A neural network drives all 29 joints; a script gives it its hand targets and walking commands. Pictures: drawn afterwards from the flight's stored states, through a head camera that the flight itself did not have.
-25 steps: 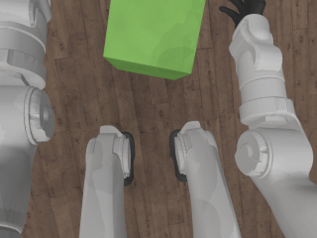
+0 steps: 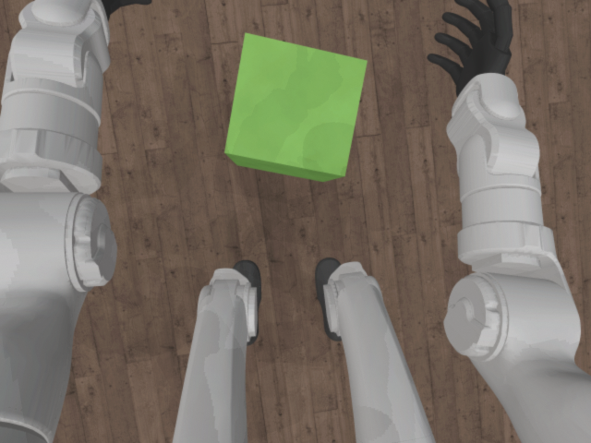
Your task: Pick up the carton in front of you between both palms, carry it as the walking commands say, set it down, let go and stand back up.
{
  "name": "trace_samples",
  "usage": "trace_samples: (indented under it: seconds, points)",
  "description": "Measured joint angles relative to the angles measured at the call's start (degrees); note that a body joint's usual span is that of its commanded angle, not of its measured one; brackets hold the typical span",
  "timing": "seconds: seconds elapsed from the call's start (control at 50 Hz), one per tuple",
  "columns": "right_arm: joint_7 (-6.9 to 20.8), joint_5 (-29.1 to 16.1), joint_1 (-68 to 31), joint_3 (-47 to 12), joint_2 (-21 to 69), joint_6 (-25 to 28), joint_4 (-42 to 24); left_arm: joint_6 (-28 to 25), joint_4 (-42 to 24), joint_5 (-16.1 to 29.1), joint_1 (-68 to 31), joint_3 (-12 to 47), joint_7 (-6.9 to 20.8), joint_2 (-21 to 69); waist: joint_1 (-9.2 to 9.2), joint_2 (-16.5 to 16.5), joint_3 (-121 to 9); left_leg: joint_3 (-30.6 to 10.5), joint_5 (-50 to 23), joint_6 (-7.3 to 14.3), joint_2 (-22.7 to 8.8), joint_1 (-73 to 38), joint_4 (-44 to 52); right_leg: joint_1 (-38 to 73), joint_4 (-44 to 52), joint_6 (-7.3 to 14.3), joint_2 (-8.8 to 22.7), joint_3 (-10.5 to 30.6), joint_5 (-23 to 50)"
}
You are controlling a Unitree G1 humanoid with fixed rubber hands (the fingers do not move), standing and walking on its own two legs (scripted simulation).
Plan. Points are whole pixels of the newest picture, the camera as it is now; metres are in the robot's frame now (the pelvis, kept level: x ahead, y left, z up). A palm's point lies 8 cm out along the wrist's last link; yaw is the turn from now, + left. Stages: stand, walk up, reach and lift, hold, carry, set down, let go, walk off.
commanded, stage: set down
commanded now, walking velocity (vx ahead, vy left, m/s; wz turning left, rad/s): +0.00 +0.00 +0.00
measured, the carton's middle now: (291, 121) +0.53 -0.02 -0.46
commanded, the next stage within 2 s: let go in 0.10 s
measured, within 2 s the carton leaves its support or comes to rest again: neither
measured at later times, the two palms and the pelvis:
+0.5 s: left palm (18, 87) +0.46 +0.20 +0.01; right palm (579, 132) +0.43 -0.22 +0.01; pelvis +0.05 -0.01 +0.12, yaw +4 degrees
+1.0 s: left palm out of the picture +0.31 +0.22 +0.10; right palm out of the picture +0.28 -0.24 +0.12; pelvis +0.11 -0.01 +0.19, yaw +2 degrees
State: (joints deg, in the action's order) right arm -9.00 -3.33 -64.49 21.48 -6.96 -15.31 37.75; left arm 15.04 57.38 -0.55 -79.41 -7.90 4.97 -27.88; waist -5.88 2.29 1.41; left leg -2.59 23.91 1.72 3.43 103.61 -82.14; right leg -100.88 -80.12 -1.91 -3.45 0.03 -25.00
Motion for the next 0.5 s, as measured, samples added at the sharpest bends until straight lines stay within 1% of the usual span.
trace_samples:
  seconds: [0.04, 0.08, 0.2, 0.24, 0.28, 0.32, 0.36, 0.42, 0.46, 0.5]
  points:
    - [0.6, 1.4, 0.8, 1.0, 0.8, 0.7, 0.8, -0.6, 2.1, -1.3, 0.6, -0.6, 0.9, 0.2, -0.06, 0.2, -1.0, -0.1, -0.7, 0.0, 0.0, -2.2, 3.0, 2.2, 3.0, 0.0, 0.1, 0.1, 0.8]
    - [1.5, 3.0, 2.3, 2.1, 1.9, 1.8, 1.1, -1.6, 2.5, -1.8, 2.2, -1.5, 1.4, 0.9, -0.25, 0.2, -2.4, -0.1, -1.7, -0.1, 0.1, -4.2, 6.3, 4.0, 6.0, 0.1, 0.3, 0.4, 1.6]
    - [3.0, 5.1, 6.7, 2.2, 3.3, 4.0, -0.1, -3.7, 1.6, -3.1, 5.7, -3.7, 0.9, 3.6, -0.43, -0.2, -3.2, -0.5, -4.4, -0.4, 0.2, -10.6, 14.7, 10.3, 14.2, 0.5, 0.6, 0.5, 4.3]
    - [3.9, 5.7, 8.1, 2.2, 3.0, 4.1, -0.5, -3.6, 1.3, -4.4, 7.0, -4.7, 0.2, 4.8, -0.26, -0.1, -3.2, -0.8, -5.2, -0.5, 0.2, -12.7, 17.1, 12.5, 16.7, 0.6, 0.7, 0.3, 5.1]
    - [5.3, 5.6, 10.7, 0.7, 2.1, 4.3, -1.5, -3.7, -1.4, -5.2, 9.8, -5.8, -1.0, 6.7, 0.32, -0.1, -3.2, -0.8, -5.8, -0.5, 0.2, -15.2, 19.5, 14.8, 19.0, 0.7, 0.8, 0.5, 5.7]
    - [6.9, 6.4, 14.4, -1.0, 1.0, 5.0, -2.0, -4.0, -4.5, -6.6, 14.2, -6.6, -2.9, 8.9, 1.01, -0.1, -3.7, -0.6, -6.3, -0.6, 0.3, -17.9, 22.0, 17.4, 21.1, 0.9, 1.0, 0.8, 6.1]
    - [8.8, 8.2, 18.8, -2.3, 0.3, 5.9, -2.1, -4.4, -7.1, -7.4, 19.8, -7.0, -4.8, 10.9, 1.38, 0.1, -4.4, -0.7, -6.7, -0.6, 0.5, -21.0, 24.4, 20.3, 23.1, 1.1, 1.3, 0.9, 6.2]
    - [11.1, 9.0, 26.2, -4.8, -0.8, 7.0, -2.9, -5.3, -10.6, -7.1, 28.4, -7.4, -6.7, 14.1, 2.07, -0.3, -5.0, -0.5, -7.3, -0.8, 0.5, -26.3, 28.2, 25.2, 26.3, 1.3, 1.5, 1.2, 6.5]
    - [12.0, 8.7, 30.2, -7.0, -1.4, 7.9, -3.7, -6.4, -12.9, -5.3, 34.0, -6.4, -7.3, 15.0, 2.21, -1.0, -5.0, -0.4, -7.8, -0.9, 0.4, -29.9, 30.8, 28.5, 28.4, 1.6, 1.5, 1.5, 7.0]
    - [12.5, 7.6, 33.7, -8.8, -2.0, 8.9, -4.5, -7.5, -15.5, -4.5, 39.1, -4.9, -7.7, 15.5, 2.03, -1.3, -4.7, -0.5, -8.2, -1.1, 0.3, -33.7, 33.0, 32.2, 30.4, 1.8, 1.4, 1.5, 7.3]
